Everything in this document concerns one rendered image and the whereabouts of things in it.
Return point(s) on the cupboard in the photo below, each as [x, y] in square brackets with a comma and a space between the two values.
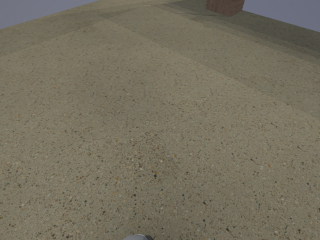
[225, 7]

